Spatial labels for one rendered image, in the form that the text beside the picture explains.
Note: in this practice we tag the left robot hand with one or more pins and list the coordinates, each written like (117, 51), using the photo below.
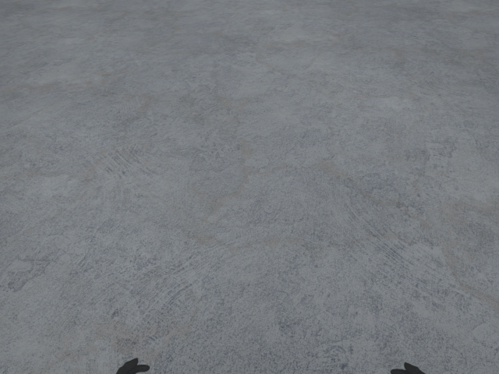
(131, 367)

